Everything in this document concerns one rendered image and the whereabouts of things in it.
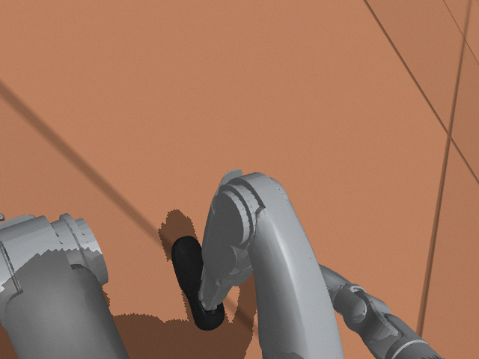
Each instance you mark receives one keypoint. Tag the right robot hand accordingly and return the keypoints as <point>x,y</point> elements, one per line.
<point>334,281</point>

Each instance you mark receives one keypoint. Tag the right robot arm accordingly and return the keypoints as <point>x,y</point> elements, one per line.
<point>385,335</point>

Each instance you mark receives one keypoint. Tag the right robot foot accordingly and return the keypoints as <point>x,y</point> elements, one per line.
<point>188,265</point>

